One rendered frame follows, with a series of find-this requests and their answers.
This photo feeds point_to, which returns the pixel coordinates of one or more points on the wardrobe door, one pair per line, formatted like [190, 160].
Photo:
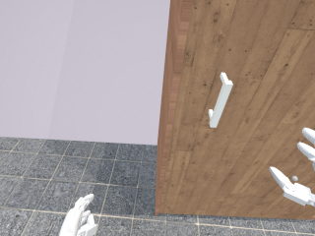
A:
[267, 49]

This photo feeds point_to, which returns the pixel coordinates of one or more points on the left robot hand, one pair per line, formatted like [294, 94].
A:
[73, 223]

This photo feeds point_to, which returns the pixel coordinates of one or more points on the right robot hand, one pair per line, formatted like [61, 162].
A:
[297, 192]

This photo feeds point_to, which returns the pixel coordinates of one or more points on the handle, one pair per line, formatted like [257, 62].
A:
[222, 99]

